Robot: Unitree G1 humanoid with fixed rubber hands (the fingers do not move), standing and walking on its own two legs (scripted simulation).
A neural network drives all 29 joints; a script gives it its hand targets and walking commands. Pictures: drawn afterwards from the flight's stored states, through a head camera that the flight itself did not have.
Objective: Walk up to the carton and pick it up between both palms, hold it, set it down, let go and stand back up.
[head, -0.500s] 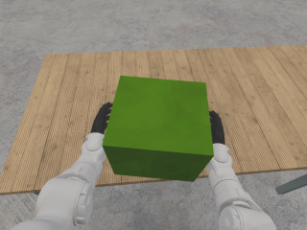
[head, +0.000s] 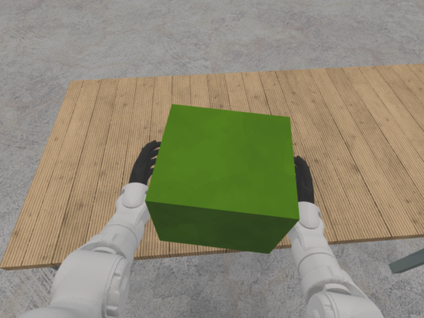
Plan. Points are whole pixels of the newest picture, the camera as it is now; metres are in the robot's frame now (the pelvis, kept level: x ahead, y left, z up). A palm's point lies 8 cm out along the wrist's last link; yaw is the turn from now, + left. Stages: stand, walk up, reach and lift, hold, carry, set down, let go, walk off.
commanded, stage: reach and lift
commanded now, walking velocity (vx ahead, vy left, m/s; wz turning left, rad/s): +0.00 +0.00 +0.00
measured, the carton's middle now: (222, 181) +0.38 -0.06 +0.00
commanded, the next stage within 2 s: none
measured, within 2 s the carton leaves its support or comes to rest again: neither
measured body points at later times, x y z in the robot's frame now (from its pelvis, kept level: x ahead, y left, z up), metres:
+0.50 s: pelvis +0.00 +0.00 +0.00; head +0.02 -0.01 +0.45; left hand +0.42 +0.10 +0.07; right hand +0.35 -0.23 +0.04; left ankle +0.00 +0.12 -0.74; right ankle +0.00 -0.14 -0.74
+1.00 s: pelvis -0.01 +0.00 +0.00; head +0.01 -0.01 +0.45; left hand +0.41 +0.11 +0.09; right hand +0.35 -0.21 +0.06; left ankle +0.00 +0.12 -0.74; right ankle +0.00 -0.14 -0.74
